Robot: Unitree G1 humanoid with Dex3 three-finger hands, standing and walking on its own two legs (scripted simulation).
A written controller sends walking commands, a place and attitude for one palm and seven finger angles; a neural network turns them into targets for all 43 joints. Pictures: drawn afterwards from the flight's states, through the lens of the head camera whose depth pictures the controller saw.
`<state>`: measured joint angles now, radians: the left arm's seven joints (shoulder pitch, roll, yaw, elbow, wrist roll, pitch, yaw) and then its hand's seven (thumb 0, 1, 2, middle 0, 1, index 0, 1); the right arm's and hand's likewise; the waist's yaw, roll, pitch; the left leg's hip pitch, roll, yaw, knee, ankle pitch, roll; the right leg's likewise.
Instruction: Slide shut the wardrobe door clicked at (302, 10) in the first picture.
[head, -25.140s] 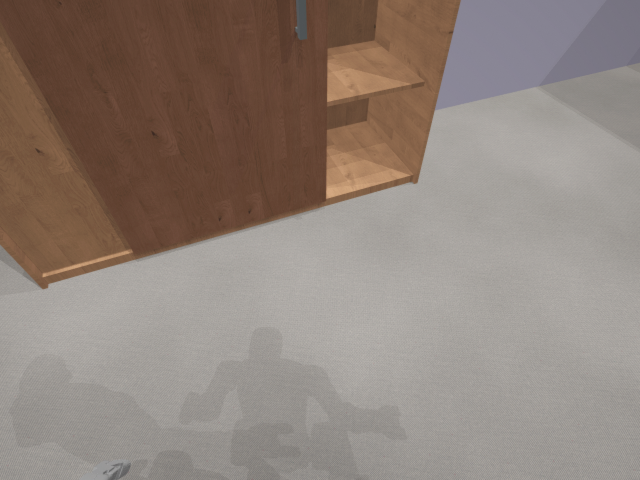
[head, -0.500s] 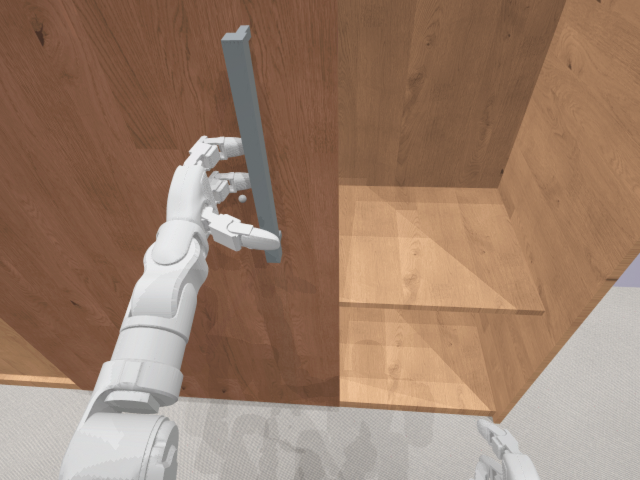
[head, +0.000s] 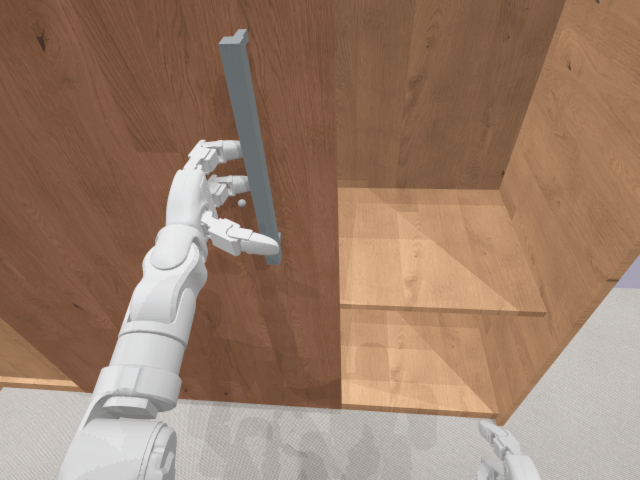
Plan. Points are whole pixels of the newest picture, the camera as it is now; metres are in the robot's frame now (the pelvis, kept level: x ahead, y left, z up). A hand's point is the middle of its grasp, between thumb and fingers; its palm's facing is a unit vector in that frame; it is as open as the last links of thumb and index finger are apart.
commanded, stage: move the hooked fingers beside the handle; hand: left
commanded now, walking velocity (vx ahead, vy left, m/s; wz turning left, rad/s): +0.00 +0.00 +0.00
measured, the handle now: (260, 166) +0.47 +0.11 +0.18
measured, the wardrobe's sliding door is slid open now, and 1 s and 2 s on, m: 0.47 0.47 0.47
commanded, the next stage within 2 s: feel for the door with the fingertips in 1.96 s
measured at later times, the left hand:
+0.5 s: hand (231, 199) +0.39 +0.14 +0.18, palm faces +0.01 -1.00 -0.02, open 14.0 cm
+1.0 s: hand (210, 200) +0.39 +0.16 +0.19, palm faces +0.02 -1.00 -0.03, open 14.0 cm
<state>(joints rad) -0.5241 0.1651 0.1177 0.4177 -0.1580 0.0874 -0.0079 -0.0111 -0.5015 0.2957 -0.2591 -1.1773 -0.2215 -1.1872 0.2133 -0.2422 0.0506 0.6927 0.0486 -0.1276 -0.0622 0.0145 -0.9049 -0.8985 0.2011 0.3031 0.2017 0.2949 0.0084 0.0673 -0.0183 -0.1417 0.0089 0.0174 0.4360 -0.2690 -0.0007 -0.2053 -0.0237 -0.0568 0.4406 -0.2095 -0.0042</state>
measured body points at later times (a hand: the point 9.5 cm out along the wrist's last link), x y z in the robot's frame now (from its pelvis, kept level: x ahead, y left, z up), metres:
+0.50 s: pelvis +0.00 +0.00 +0.00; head -0.01 -0.03 +0.45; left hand +0.39 +0.19 +0.18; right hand +0.14 -0.24 -0.10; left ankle -0.02 +0.12 -0.74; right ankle +0.02 -0.12 -0.74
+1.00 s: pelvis +0.00 +0.00 +0.00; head -0.02 -0.02 +0.45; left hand +0.38 +0.21 +0.19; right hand +0.15 -0.24 -0.10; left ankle -0.02 +0.12 -0.74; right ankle +0.02 -0.12 -0.74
